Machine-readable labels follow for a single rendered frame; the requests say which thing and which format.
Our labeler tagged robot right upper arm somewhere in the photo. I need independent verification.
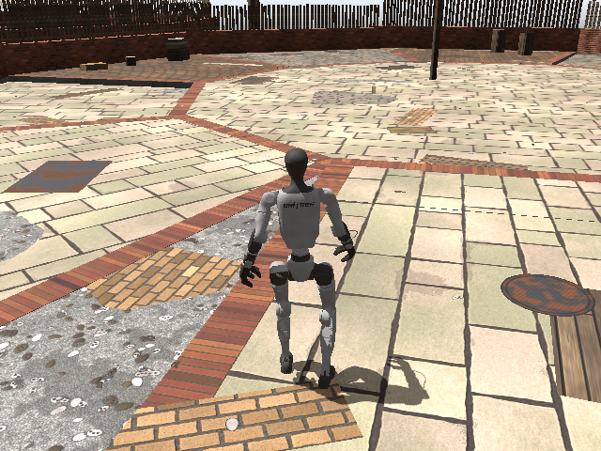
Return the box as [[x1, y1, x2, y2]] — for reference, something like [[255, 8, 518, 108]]
[[317, 188, 347, 238]]

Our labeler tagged robot right hand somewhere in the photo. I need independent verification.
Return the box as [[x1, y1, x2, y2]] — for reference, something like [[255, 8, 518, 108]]
[[333, 245, 356, 262]]

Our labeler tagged robot left hand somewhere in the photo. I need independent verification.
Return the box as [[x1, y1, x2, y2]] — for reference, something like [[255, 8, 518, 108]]
[[239, 264, 261, 288]]

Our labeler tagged robot torso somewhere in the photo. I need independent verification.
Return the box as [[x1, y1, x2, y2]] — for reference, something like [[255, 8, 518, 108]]
[[276, 184, 320, 282]]

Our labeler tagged robot right forearm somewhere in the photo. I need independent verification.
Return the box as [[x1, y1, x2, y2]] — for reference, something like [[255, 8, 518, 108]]
[[338, 222, 353, 249]]

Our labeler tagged right robot foot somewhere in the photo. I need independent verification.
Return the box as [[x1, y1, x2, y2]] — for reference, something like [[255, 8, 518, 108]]
[[318, 365, 335, 389]]

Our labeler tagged robot left forearm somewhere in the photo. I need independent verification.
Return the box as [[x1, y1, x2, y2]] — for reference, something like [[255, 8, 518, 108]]
[[242, 229, 262, 269]]

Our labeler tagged robot left upper arm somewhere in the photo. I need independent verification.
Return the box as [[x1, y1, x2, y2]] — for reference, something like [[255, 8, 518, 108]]
[[253, 190, 279, 243]]

